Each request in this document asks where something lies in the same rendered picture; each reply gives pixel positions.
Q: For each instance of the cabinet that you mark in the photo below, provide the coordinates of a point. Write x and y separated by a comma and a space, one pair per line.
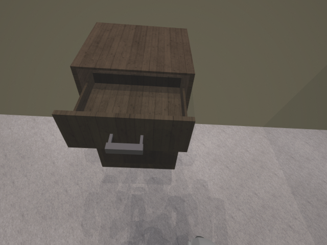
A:
141, 50

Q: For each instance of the handle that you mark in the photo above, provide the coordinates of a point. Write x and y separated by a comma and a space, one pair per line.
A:
124, 148

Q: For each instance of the drawer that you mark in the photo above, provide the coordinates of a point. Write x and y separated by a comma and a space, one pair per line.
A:
128, 106

